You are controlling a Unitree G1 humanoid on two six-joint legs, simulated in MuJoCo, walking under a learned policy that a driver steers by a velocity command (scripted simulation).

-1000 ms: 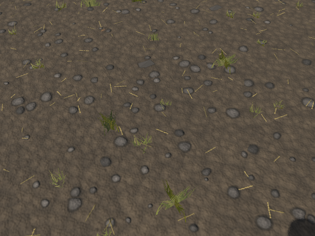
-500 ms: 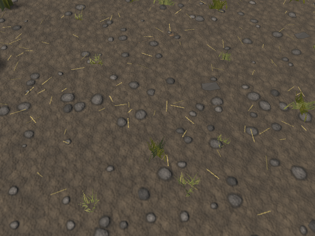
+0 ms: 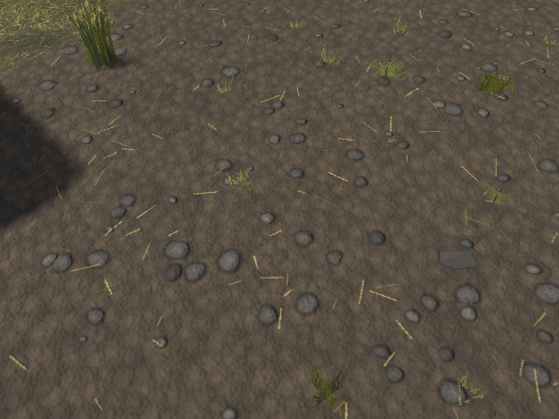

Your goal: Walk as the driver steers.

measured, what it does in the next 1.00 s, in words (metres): walks ahead, turning right: left foot, then right foot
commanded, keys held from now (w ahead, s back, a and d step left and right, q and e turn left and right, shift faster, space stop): w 0.04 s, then w+e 0.42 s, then no key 0.54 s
